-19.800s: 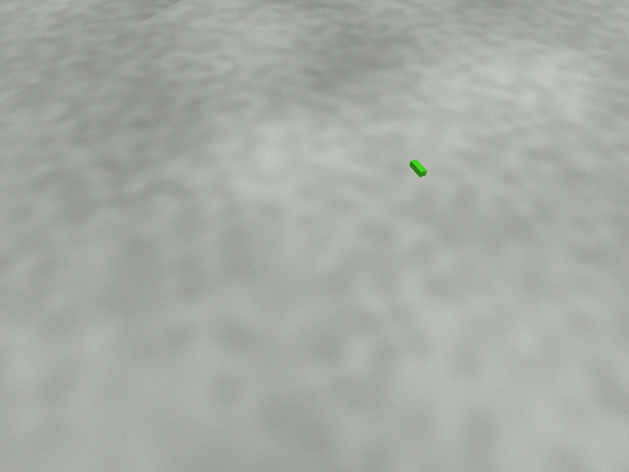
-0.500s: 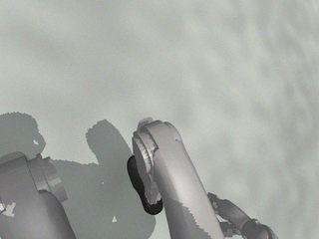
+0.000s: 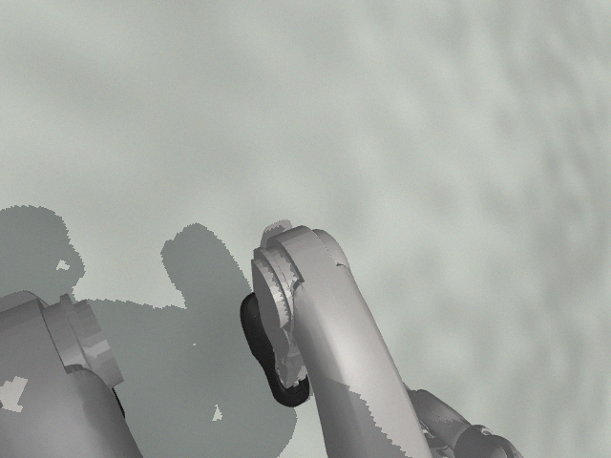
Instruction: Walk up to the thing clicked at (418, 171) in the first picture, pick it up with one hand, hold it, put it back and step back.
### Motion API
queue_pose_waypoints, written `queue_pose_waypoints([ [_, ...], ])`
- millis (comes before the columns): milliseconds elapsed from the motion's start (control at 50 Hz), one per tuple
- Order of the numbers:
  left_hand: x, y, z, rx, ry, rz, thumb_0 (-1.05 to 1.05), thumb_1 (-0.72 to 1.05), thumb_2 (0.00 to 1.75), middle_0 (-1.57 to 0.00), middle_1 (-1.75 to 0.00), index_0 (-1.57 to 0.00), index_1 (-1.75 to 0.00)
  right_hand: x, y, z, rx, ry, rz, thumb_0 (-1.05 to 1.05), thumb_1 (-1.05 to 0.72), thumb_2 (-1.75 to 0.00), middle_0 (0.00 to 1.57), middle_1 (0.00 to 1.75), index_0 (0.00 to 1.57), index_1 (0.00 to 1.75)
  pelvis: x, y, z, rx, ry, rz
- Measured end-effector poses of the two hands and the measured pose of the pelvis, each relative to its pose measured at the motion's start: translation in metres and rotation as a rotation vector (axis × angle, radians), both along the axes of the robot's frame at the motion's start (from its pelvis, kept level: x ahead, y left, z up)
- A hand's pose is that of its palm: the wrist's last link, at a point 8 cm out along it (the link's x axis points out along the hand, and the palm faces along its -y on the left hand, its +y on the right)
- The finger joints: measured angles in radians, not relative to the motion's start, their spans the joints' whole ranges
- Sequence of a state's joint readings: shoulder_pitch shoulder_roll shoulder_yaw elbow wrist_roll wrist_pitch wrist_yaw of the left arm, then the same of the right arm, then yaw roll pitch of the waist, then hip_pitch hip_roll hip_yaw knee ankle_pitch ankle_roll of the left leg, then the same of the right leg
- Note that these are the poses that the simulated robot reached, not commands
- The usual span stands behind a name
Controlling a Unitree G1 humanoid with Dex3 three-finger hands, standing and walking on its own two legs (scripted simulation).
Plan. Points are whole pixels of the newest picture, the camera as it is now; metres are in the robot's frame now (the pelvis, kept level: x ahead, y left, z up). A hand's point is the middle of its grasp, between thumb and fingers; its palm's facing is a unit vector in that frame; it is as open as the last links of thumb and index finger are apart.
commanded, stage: close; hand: left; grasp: from above
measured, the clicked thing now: out of the picture +0.43 +0.34 -0.29
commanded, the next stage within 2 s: settle in 1.26 s
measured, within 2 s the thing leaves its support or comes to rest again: leaves its support in 1.66 s
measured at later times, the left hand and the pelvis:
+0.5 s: hand out of the picture +0.41 +0.33 -0.26, palm faces -0.41 -0.21 -0.89, open 9.8 cm; pelvis +0.00 +0.00 +0.00, yaw +0 degrees
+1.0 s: hand out of the picture +0.42 +0.34 -0.25, palm faces -0.41 -0.19 -0.90, open 6.9 cm; pelvis +0.00 +0.00 +0.00, yaw +0 degrees
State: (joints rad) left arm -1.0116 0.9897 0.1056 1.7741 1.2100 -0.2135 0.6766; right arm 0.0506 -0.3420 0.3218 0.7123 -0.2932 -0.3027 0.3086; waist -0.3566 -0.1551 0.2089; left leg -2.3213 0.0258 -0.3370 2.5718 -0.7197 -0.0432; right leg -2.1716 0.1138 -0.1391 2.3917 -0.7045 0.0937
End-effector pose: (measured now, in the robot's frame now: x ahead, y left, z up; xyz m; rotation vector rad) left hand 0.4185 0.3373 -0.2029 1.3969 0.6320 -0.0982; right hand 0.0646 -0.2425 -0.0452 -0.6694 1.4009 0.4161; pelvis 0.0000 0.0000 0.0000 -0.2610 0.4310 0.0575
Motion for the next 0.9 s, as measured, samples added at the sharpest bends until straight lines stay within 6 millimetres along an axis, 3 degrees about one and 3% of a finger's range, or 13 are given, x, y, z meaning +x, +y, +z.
queue_pose_waypoints([
  [440,0.000,0.001,0.003,0.008,-0.017,0.037,0.00,0.11,0.46,-0.53,-0.62,-0.57,-0.58,-0.009,-0.012,0.015,-0.050,-0.005,-0.019,0.00,-0.90,-0.90,0.20,0.30,0.20,0.30,-0.003,0.000,0.004,0.001,0.002,-0.003],
  [900,0.000,0.002,0.007,0.015,-0.017,0.008,0.00,0.44,0.21,-0.74,-0.36,-0.84,-0.34,-0.004,0.000,0.005,-0.015,-0.015,-0.003,0.00,-0.90,-0.90,0.20,0.30,0.20,0.30,-0.004,-0.001,0.004,0.000,0.002,-0.003],
])
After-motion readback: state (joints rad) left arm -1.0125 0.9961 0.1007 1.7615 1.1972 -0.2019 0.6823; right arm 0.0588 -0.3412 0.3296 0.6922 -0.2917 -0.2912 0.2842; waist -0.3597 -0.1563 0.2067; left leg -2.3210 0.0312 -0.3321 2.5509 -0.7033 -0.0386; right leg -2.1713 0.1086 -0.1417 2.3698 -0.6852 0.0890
